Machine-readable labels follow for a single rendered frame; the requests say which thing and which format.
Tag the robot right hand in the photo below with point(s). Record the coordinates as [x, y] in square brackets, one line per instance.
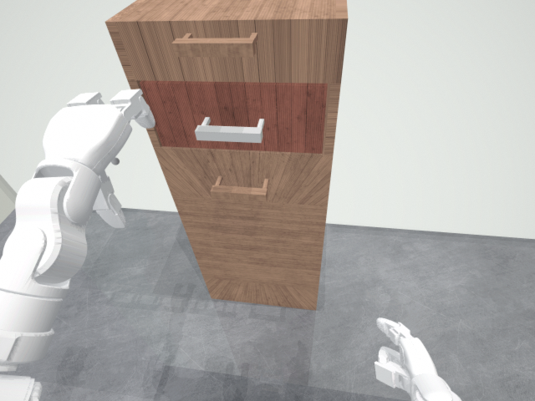
[397, 369]

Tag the robot left hand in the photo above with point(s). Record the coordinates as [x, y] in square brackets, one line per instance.
[93, 133]

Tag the left robot forearm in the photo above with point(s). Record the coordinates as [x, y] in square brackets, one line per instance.
[45, 250]

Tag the drawer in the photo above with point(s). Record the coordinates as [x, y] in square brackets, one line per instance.
[293, 113]

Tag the cabinet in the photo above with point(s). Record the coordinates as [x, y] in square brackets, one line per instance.
[263, 252]

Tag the handle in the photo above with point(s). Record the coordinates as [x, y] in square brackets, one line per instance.
[229, 133]
[239, 193]
[214, 47]

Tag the robot left upper arm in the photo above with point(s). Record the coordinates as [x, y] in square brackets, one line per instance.
[19, 388]

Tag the right robot forearm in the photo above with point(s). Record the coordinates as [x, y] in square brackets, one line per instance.
[430, 387]

